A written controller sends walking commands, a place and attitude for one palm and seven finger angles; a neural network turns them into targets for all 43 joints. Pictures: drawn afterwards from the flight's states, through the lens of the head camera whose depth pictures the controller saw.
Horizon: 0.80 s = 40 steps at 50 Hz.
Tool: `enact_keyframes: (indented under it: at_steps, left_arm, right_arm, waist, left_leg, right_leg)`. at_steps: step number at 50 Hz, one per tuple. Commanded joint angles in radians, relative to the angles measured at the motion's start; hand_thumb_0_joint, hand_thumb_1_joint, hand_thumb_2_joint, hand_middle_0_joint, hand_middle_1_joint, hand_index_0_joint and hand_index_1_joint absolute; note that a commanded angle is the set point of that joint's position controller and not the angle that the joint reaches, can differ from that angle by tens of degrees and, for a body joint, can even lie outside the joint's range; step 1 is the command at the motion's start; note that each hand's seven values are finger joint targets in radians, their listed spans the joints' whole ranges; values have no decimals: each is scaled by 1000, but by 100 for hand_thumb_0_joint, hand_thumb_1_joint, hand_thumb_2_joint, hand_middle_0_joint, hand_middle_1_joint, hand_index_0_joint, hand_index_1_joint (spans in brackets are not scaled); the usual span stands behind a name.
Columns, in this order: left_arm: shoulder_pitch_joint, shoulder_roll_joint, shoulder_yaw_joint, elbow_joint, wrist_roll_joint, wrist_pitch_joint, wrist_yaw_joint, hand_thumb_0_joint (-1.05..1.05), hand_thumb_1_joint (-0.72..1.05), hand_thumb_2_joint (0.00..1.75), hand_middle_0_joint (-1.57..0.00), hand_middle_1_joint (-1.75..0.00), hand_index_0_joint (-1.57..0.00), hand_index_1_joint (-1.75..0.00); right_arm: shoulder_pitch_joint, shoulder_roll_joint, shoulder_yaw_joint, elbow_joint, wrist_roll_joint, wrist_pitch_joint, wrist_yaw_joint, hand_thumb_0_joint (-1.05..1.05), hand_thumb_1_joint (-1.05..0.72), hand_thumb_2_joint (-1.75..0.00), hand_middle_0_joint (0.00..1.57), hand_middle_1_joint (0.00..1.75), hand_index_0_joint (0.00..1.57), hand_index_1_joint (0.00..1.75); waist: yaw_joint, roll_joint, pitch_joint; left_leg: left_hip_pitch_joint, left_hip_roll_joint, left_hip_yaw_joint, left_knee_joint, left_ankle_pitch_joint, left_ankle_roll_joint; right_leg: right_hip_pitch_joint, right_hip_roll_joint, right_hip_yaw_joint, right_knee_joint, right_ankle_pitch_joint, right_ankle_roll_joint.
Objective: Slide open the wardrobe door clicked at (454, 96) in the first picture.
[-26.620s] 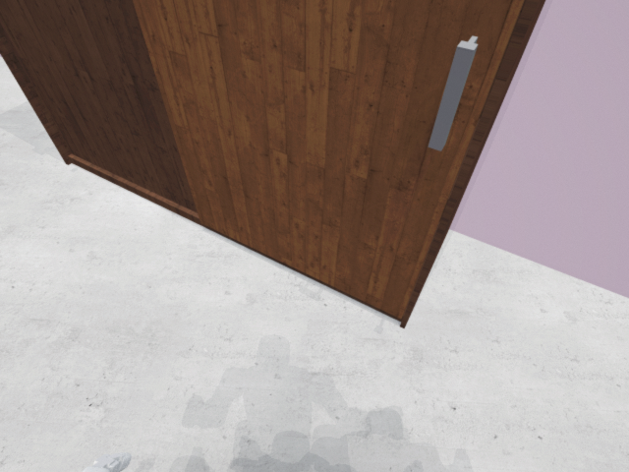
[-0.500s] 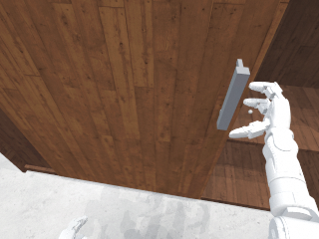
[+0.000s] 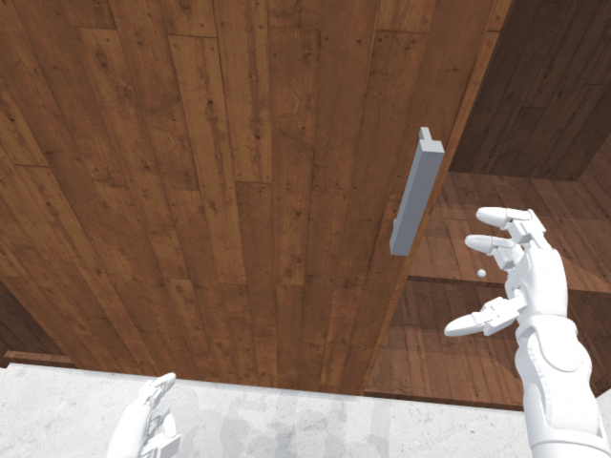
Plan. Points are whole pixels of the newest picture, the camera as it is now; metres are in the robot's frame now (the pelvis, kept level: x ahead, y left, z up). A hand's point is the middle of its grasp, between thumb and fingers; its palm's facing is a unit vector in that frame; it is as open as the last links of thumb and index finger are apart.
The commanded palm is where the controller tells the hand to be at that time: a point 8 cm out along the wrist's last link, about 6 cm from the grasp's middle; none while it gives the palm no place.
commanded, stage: slip the hand off the handle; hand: right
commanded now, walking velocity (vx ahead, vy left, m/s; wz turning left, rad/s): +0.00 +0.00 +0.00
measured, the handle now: (411, 194) +0.46 -0.14 +0.13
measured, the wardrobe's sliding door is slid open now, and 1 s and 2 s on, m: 0.62 0.62 0.62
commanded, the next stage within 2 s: draw the hand back to the body in 0.22 s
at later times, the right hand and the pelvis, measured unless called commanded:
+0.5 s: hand (497, 310) +0.25 -0.19 +0.15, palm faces +0.07 +1.00 -0.03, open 14.7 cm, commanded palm +0.22 -0.24 +0.14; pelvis -0.01 +0.01 +0.00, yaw -1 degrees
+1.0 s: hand (565, 335) +0.22 -0.24 +0.16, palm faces +0.33 +0.92 -0.23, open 13.9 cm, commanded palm +0.17 -0.27 +0.17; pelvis -0.01 +0.00 +0.01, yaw -1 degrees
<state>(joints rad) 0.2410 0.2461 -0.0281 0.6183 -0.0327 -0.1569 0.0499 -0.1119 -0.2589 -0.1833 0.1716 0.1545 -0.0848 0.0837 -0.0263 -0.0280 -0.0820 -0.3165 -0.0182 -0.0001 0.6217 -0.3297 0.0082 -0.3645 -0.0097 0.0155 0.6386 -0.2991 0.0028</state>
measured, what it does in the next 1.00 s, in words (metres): stands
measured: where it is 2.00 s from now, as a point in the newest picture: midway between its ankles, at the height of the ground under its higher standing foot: outside the picture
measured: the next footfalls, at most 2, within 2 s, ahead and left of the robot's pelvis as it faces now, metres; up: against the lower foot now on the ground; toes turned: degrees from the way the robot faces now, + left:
none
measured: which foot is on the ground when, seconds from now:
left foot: down 0.00-1.00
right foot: down 0.00-1.00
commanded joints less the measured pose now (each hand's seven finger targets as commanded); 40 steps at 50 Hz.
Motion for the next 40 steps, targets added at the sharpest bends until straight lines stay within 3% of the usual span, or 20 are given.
enact_keyframes:
  at_steps: [1,3,5,6,7,9,11,13,17,18,19,20,23,26,27,33,34,37,40]
  left_arm:
    - [-100,117,37,-154,-2,-66,21,0,90,90,-20,-30,-20,-30]
    - [-104,110,31,-155,-2,-73,22,0,90,90,-20,-30,-20,-30]
    - [-109,113,28,-155,-2,-78,24,0,90,90,-20,-30,-20,-30]
    - [-115,109,27,-156,0,-80,24,0,90,90,-20,-30,-20,-30]
    - [-122,106,23,-162,1,-82,23,0,90,90,-20,-30,-20,-30]
    - [-124,106,22,-162,4,-87,25,0,90,90,-20,-30,-20,-30]
    - [-137,99,17,-169,6,-90,24,0,90,90,-20,-30,-20,-30]
    - [-139,100,14,-159,7,-94,28,0,90,90,-20,-30,-20,-30]
    - [-141,98,13,-148,11,-107,33,0,90,90,-20,-30,-20,-30]
    - [-161,111,5,-144,0,-120,44,0,90,90,-20,-30,-20,-30]
    - [-170,112,5,-145,-6,-130,56,0,90,90,-20,-30,-20,-30]
    - [-170,110,3,-144,-7,-134,62,0,90,90,-20,-30,-20,-30]
    - [-168,96,-1,-153,-8,-144,55,0,90,90,-20,-30,-20,-30]
    - [-160,108,4,-149,-9,-149,48,0,90,90,-20,-30,-20,-30]
    - [-164,108,5,-152,-11,-151,48,0,90,90,-20,-30,-20,-30]
    - [-159,112,10,-161,-14,-172,54,0,90,90,-20,-30,-20,-30]
    - [-158,117,9,-159,-13,-174,55,0,90,90,-20,-30,-20,-30]
    - [-162,117,9,-151,-13,-181,64,0,90,90,-20,-30,-20,-30]
    - [-167,117,8,-153,-12,-186,67,0,90,90,-20,-30,-20,-30]
  right_arm:
    - [-247,-145,-37,-285,23,-39,16,0,55,-20,25,115,25,115]
    - [-246,-117,-1,-333,24,-34,25,0,55,-20,25,115,25,115]
    - [-223,-139,-18,-355,32,-29,26,0,55,-20,25,115,25,115]
    - [-172,-138,-28,-368,32,-26,25,0,55,-20,25,115,25,115]
    - [-162,-110,6,-389,28,-24,28,0,55,-20,25,115,25,115]
    - [-135,-136,-16,-419,28,-20,20,0,55,-20,25,115,25,115]
    - [-91,-119,-5,-458,28,-19,15,0,55,-20,25,115,25,115]
    - [-136,-125,-3,-474,23,-22,5,0,55,-20,25,115,25,115]
    - [-116,-130,-14,-469,21,-30,-6,0,55,-20,25,115,25,115]
    - [-133,-101,-33,-428,136,17,55,0,55,-20,25,115,25,115]
    - [-128,-158,-79,-440,157,40,89,0,55,-20,25,115,25,115]
    - [-121,-193,-115,-444,158,57,106,0,55,-20,25,115,25,115]
    - [-70,-161,-90,-468,136,81,111,0,55,-20,25,115,25,115]
    - [-13,-179,-138,-441,157,95,114,0,55,-20,25,115,25,115]
    - [-20,-167,-125,-451,159,99,120,0,55,-20,25,115,25,115]
    - [-19,-176,-125,-536,159,116,131,0,55,-20,25,115,25,115]
    - [-9,-189,-132,-544,157,116,128,0,55,-20,25,115,25,115]
    - [-12,-208,-161,-546,162,124,130,0,55,-20,25,115,25,115]
    - [24,-227,-192,-564,171,126,139,0,44,-25,25,109,25,109]
  waist:
    - [-8,11,-144]
    - [1,10,-141]
    - [-1,17,-125]
    - [-13,12,-127]
    - [-7,9,-119]
    - [-13,1,-117]
    - [-21,-6,-105]
    - [-7,2,-87]
    - [-15,-3,-96]
    - [-16,22,-142]
    - [-31,28,-145]
    - [-41,17,-151]
    - [-48,-24,-90]
    - [-49,58,-61]
    - [-49,40,-51]
    - [-45,-15,-67]
    - [-41,10,-60]
    - [-48,-11,-48]
    - [-54,5,-67]
  left_leg:
    - [10,-3,19,-108,198,8]
    - [2,-4,26,-104,198,9]
    - [-3,0,22,-112,180,5]
    - [6,-2,23,-111,177,8]
    - [1,0,25,-111,173,7]
    - [2,0,23,-114,154,7]
    - [6,3,22,-120,137,7]
    - [-10,2,24,-123,116,6]
    - [-3,4,20,-125,99,8]
    - [56,8,15,-141,134,11]
    - [76,12,5,-152,144,7]
    - [87,16,4,-151,166,6]
    - [62,12,19,-152,164,8]
    - [60,10,19,-164,157,0]
    - [49,9,17,-168,141,0]
    - [33,9,14,-173,98,-1]
    - [33,5,18,-176,88,-2]
    - [29,8,16,-184,60,0]
    - [51,11,12,-184,88,-1]
  right_leg:
    - [124,15,-14,-88,143,-35]
    - [140,14,-5,-88,146,-32]
    - [128,16,-4,-87,125,-34]
    - [132,16,-3,-91,128,-32]
    - [134,17,-3,-90,124,-32]
    - [132,17,-1,-91,111,-32]
    - [127,19,-1,-98,100,-31]
    - [125,18,3,-99,84,-29]
    - [126,20,5,-99,74,-28]
    - [140,26,2,-107,75,-31]
    - [135,25,-3,-108,79,-34]
    - [132,27,-6,-115,98,-36]
    - [137,24,-4,-133,113,-31]
    - [116,22,-6,-134,108,-32]
    - [119,24,-7,-136,98,-33]
    - [153,26,-5,-134,73,-34]
    - [153,22,-1,-135,70,-35]
    - [150,25,1,-142,51,-35]
    - [155,25,1,-138,77,-37]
